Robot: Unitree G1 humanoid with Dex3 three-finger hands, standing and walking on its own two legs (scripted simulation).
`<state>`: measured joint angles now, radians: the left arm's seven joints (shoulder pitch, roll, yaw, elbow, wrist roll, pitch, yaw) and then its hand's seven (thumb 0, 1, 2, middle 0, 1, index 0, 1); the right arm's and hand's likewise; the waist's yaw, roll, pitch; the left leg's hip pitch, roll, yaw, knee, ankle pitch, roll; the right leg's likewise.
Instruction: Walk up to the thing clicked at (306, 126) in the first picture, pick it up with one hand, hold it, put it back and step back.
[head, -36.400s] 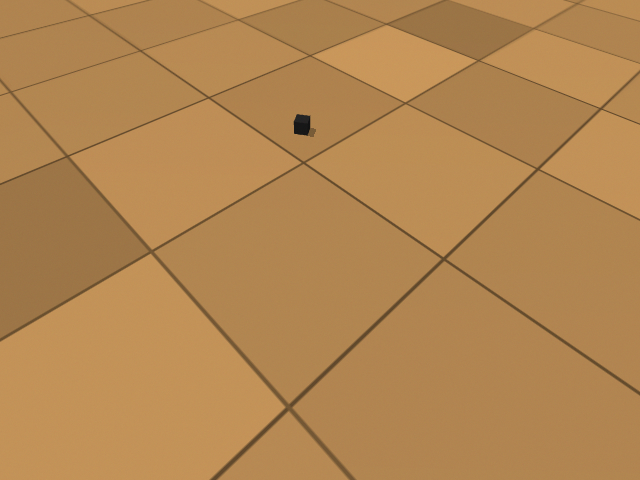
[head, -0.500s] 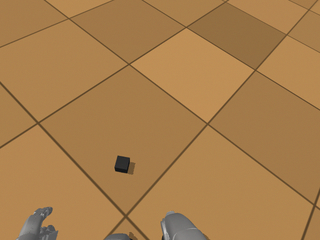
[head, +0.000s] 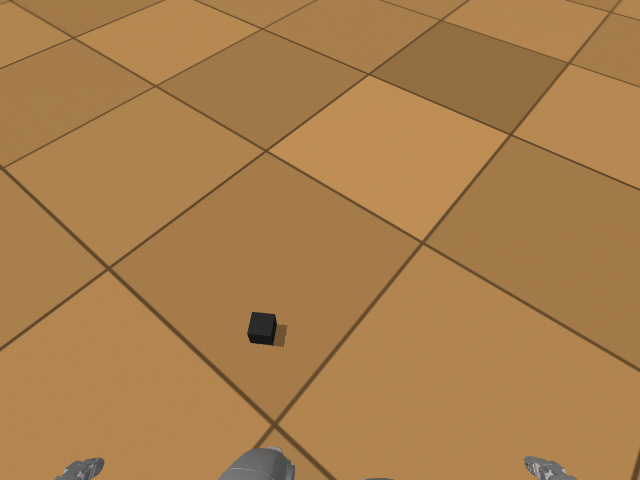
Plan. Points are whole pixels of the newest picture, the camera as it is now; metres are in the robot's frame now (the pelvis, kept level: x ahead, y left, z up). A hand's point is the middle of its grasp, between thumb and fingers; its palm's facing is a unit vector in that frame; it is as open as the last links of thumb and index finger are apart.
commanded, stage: step back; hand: left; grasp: from above
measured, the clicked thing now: (262, 328) +0.60 +0.21 -0.73
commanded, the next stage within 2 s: none
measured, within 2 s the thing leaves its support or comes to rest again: neither
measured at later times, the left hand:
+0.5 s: hand out of the picture -0.06 +0.26 -0.14, palm faces +0.09 -0.93 -0.36, open 7.4 cm
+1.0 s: hand out of the picture -0.22 +0.21 -0.16, palm faces +0.08 -0.91 -0.41, open 7.4 cm
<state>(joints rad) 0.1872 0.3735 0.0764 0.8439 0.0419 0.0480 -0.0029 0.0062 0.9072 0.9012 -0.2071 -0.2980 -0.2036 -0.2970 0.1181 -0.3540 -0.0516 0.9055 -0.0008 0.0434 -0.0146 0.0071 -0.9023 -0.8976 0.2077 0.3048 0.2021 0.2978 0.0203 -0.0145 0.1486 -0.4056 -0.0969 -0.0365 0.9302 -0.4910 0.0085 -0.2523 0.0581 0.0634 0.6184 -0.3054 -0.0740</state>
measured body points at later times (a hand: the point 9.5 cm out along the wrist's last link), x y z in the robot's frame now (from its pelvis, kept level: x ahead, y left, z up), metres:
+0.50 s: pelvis -0.15 -0.02 +0.00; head -0.11 +0.01 +0.45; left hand -0.07 +0.31 -0.12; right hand -0.04 -0.32 -0.10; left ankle -0.12 +0.12 -0.73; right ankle -0.16 -0.17 -0.64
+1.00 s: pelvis -0.33 -0.07 -0.02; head -0.26 -0.06 +0.43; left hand -0.23 +0.26 -0.13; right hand -0.21 -0.38 -0.13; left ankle -0.33 +0.04 -0.74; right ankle -0.23 -0.19 -0.73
